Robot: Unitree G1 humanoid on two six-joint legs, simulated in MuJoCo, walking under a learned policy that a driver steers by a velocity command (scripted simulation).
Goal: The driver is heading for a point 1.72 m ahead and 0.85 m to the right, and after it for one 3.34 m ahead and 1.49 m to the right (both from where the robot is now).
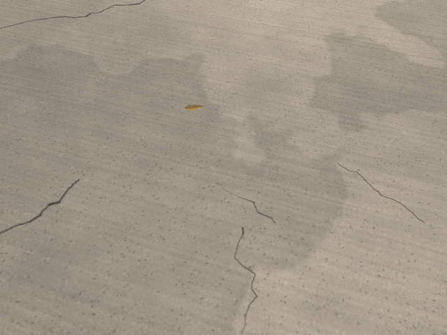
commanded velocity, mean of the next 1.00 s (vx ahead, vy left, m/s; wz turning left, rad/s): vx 0.28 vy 0.00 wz -0.58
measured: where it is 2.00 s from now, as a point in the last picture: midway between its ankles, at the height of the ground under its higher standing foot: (366, 299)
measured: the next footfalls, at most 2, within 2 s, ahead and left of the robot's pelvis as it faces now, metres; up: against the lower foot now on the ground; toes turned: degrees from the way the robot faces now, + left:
right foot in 0.40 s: -0.04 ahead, -0.15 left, +0.00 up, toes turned -19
left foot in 0.84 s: +0.41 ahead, -0.12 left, -0.10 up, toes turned -36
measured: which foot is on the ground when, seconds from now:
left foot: down 0.00-0.40, up 0.42-0.82, down 0.84-1.00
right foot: up 0.00-0.38, down 0.40-0.84, up 0.86-1.00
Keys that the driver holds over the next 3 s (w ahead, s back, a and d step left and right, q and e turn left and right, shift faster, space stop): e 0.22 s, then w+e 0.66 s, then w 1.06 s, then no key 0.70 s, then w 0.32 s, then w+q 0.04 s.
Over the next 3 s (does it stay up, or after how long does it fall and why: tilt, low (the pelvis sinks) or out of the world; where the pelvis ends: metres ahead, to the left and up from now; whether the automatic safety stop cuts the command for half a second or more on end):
stays up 0.85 -0.66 -0.08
